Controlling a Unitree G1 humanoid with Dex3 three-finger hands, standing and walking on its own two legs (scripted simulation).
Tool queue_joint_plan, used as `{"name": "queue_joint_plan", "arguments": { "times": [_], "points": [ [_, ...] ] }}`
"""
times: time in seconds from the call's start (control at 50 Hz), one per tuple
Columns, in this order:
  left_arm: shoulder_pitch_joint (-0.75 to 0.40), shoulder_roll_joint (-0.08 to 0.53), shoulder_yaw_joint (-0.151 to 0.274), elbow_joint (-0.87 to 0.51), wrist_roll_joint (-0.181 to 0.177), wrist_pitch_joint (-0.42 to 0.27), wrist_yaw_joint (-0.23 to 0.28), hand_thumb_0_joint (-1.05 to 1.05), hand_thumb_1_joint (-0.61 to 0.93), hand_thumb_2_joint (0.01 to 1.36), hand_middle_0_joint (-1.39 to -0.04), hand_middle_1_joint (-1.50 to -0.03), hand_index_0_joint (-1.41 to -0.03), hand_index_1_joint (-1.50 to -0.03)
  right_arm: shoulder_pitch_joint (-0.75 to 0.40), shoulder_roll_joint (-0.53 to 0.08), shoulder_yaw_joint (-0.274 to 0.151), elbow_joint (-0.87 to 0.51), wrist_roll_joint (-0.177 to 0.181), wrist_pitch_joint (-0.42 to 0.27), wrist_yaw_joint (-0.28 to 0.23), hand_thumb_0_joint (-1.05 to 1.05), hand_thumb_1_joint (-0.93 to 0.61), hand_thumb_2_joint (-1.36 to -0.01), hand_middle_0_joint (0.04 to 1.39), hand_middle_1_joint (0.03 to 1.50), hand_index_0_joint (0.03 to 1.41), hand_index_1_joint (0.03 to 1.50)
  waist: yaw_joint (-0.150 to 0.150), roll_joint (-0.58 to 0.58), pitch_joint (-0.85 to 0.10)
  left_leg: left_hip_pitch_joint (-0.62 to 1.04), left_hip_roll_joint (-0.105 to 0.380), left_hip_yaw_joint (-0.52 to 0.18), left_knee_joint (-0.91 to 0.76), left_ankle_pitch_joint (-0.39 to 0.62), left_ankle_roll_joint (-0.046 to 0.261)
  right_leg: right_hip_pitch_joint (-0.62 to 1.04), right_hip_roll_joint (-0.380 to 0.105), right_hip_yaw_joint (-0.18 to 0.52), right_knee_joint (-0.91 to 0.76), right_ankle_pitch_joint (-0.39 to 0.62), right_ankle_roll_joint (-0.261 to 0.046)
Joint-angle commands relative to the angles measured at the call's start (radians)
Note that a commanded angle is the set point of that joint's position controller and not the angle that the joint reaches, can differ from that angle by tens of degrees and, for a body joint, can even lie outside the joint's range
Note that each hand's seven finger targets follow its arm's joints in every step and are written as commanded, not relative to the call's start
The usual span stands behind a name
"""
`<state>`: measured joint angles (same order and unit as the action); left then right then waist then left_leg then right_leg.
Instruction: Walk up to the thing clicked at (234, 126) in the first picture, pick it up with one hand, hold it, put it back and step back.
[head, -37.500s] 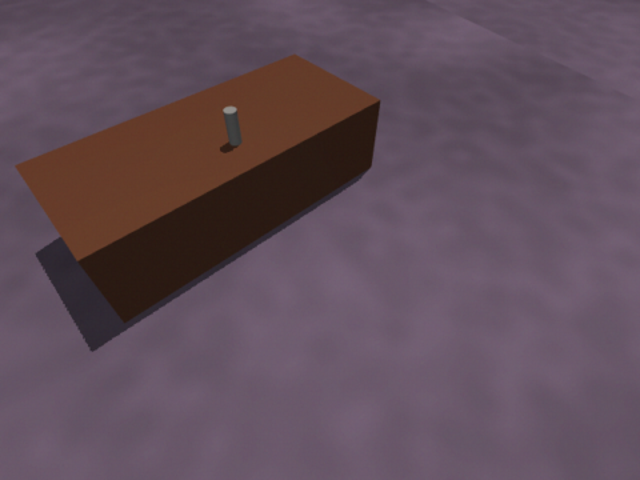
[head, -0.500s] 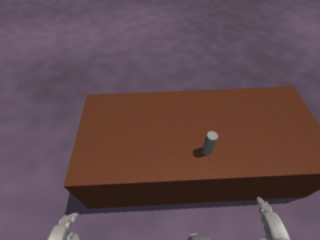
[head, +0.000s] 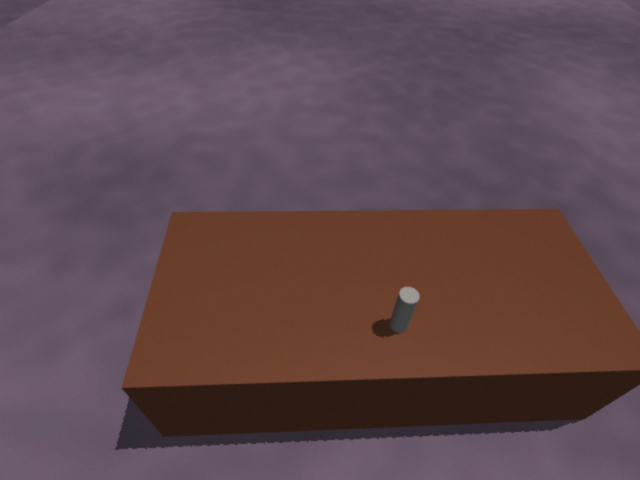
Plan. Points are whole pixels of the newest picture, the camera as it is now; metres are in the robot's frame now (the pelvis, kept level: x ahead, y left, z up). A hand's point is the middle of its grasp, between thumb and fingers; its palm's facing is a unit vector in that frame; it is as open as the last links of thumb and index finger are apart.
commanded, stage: stand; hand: right
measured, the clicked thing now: (403, 310) +0.55 -0.22 -0.34
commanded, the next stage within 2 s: none
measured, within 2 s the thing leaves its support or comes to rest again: neither
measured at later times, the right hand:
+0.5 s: hand out of the picture +0.05 -0.23 -0.15, palm faces -0.02 +0.94 -0.33, open 7.4 cm
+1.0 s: hand out of the picture +0.07 -0.24 -0.15, palm faces +0.00 +0.94 -0.34, open 7.3 cm
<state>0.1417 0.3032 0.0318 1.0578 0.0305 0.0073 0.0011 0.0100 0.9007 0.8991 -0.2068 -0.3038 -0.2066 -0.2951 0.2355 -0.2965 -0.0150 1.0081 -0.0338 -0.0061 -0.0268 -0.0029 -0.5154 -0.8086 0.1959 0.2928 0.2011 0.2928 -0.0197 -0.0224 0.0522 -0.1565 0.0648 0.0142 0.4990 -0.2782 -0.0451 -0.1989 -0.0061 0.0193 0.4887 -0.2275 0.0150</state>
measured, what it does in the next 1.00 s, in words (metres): stands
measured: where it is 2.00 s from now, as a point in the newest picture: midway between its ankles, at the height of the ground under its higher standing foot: outside the picture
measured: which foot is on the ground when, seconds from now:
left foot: down 0.00-1.00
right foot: down 0.00-1.00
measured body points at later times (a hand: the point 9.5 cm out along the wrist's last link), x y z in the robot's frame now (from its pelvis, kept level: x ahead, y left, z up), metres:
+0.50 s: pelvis +0.00 +0.01 +0.01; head +0.00 +0.01 +0.46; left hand +0.05 +0.31 -0.14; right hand +0.05 -0.28 -0.13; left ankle +0.00 +0.15 -0.74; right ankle +0.03 -0.13 -0.74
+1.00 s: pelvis +0.01 +0.01 +0.01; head +0.01 +0.01 +0.46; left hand +0.08 +0.30 -0.13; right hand +0.07 -0.29 -0.12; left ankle +0.00 +0.15 -0.74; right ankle +0.03 -0.13 -0.74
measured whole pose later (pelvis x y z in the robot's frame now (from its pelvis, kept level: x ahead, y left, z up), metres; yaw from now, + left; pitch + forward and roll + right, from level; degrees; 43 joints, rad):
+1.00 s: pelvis +0.01 +0.01 +0.01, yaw +0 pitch -3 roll +0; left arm 0.10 0.33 0.00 1.16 0.02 -0.01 0.00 0.01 0.90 0.90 -0.21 -0.30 -0.21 -0.29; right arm 0.13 -0.33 0.00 1.13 -0.02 -0.01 -0.01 0.00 -0.91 -0.90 0.20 0.30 0.21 0.30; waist -0.01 -0.01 0.06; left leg -0.09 0.04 0.03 0.36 -0.22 -0.03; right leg -0.13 -0.03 0.03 0.35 -0.17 0.03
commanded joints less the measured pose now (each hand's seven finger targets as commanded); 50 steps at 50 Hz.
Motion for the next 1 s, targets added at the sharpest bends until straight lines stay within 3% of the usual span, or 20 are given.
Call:
{"name": "queue_joint_plan", "arguments": {
  "times": [0.0,0.04,0.26,0.3,0.36,0.5,0.56,0.7,0.88,0.98],
  "points": [
    [-0.038,0.202,0.037,-0.027,-0.002,-0.017,0.008,0.0,0.899,0.9,-0.2,-0.3,-0.2,-0.3,-0.037,-0.205,-0.044,-0.023,0.0,-0.024,-0.012,0.0,-0.9,-0.9,0.2,0.3,0.2,0.3,0.019,0.05,0.023,-0.061,0.047,-0.059,-0.154,-0.001,0.053,0.003,-0.074,0.089,-0.15,-0.05,-0.044],
    [-0.039,0.204,0.036,-0.013,-0.002,-0.017,0.006,0.0,0.899,0.9,-0.2,-0.3,-0.2,-0.3,-0.039,-0.21,-0.044,-0.013,0.002,-0.023,-0.01,0.0,-0.9,-0.9,0.2,0.3,0.2,0.3,0.016,0.056,0.031,-0.067,0.045,-0.062,-0.169,-0.043,0.054,0.0,-0.073,0.09,-0.162,-0.071,-0.042],
    [-0.038,0.199,0.018,0.034,-0.008,-0.025,0.005,0.0,0.899,0.9,-0.2,-0.3,-0.2,-0.3,-0.063,-0.216,-0.032,0.033,0.007,-0.029,-0.004,0.0,-0.9,-0.9,0.2,0.3,0.2,0.3,0.019,0.045,-0.016,-0.014,0.061,-0.07,-0.194,0.043,0.058,0.047,-0.087,0.073,-0.155,0.058,-0.031],
    [-0.041,0.206,0.017,0.043,-0.007,-0.023,0.006,0.0,0.899,0.9,-0.2,-0.3,-0.2,-0.3,-0.067,-0.221,-0.033,0.039,0.008,-0.027,-0.003,0.0,-0.9,-0.9,0.2,0.3,0.2,0.3,0.019,0.015,0.001,-0.016,0.054,-0.068,-0.197,0.019,0.056,0.027,-0.084,0.075,-0.165,0.01,-0.029],
    [-0.041,0.207,0.012,0.045,-0.008,-0.027,0.008,0.0,0.899,0.9,-0.2,-0.3,-0.2,-0.3,-0.073,-0.226,-0.033,0.044,0.011,-0.025,-0.001,0.0,-0.9,-0.9,0.2,0.3,0.2,0.3,0.016,0.017,-0.02,0.002,0.058,-0.063,-0.189,0.069,0.058,0.041,-0.093,0.077,-0.172,0.057,-0.029],
    [-0.04,0.224,0.008,0.055,-0.009,-0.026,0.011,0.0,0.899,0.9,-0.2,-0.3,-0.2,-0.3,-0.086,-0.227,-0.03,0.056,0.012,-0.018,0.003,0.0,-0.9,-0.9,0.2,0.3,0.2,0.3,0.015,0.012,-0.007,-0.004,0.056,-0.061,-0.199,0.035,0.061,0.03,-0.094,0.077,-0.182,0.028,-0.027],
    [-0.035,0.223,0.005,0.059,-0.011,-0.032,0.012,0.0,0.899,0.9,-0.2,-0.3,-0.2,-0.3,-0.099,-0.231,-0.03,0.056,0.015,-0.021,0.004,0.0,-0.9,-0.9,0.2,0.3,0.2,0.3,0.015,0.01,-0.037,0.041,0.062,-0.056,-0.182,0.141,0.061,0.046,-0.103,0.08,-0.173,0.132,-0.027],
    [-0.044,0.224,0.002,0.054,-0.014,-0.032,0.013,0.0,0.899,0.9,-0.2,-0.3,-0.2,-0.3,-0.106,-0.243,-0.027,0.065,0.019,-0.023,0.002,0.0,-0.9,-0.9,0.2,0.3,0.2,0.3,0.016,0.041,-0.066,0.04,0.069,-0.048,-0.19,0.217,0.055,0.095,-0.112,0.073,-0.16,0.236,-0.025],
    [-0.058,0.231,0.001,0.055,-0.014,-0.033,0.013,0.0,0.899,0.9,-0.2,-0.3,-0.2,-0.3,-0.123,-0.247,-0.026,0.073,0.02,-0.02,0.005,0.0,-0.9,-0.9,0.2,0.3,0.2,0.3,0.015,0.021,-0.047,0.052,0.072,-0.053,-0.204,0.193,0.053,0.078,-0.111,0.066,-0.176,0.202,-0.02],
    [-0.071,0.241,0.007,0.05,-0.016,-0.03,0.01,0.0,0.899,0.9,-0.2,-0.3,-0.2,-0.3,-0.123,-0.25,-0.028,0.072,0.017,-0.018,0.008,0.0,-0.9,-0.9,0.2,0.3,0.2,0.3,0.015,0.031,-0.027,0.018,0.068,-0.055,-0.23,0.096,0.056,0.074,-0.108,0.072,-0.192,0.113,-0.024]
  ]
}}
